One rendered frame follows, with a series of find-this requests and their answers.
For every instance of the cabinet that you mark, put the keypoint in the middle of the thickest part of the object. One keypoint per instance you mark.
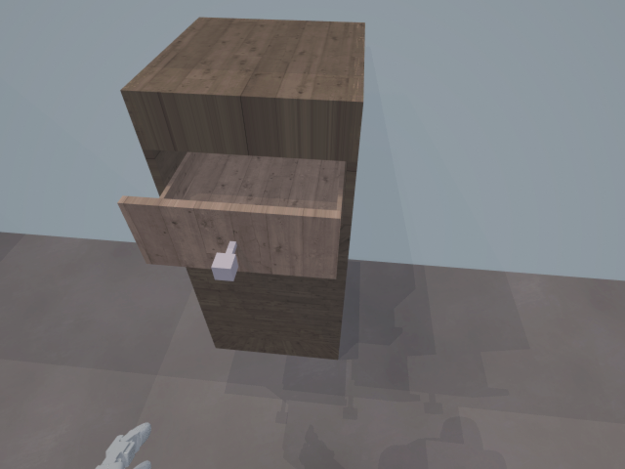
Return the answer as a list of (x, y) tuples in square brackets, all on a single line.
[(274, 88)]

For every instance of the handle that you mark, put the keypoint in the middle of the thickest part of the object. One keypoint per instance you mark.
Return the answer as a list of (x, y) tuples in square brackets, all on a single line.
[(225, 265)]

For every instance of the drawer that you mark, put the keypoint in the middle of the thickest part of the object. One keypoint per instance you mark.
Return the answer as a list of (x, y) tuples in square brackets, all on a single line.
[(283, 213)]

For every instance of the robot left hand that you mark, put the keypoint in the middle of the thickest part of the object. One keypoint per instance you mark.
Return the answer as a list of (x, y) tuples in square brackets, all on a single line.
[(122, 450)]

